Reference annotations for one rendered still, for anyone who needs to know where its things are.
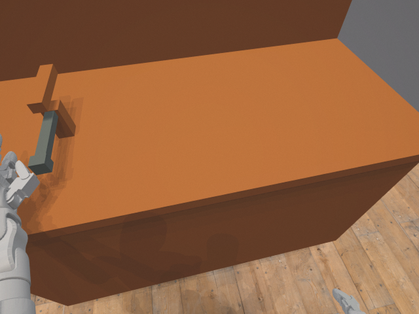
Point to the tap lever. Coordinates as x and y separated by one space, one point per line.
41 162

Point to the robot left forearm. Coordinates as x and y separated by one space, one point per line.
15 279

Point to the left robot hand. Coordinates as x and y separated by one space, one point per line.
13 189

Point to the right robot hand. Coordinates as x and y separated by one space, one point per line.
348 303

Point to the counter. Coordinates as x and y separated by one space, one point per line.
192 135

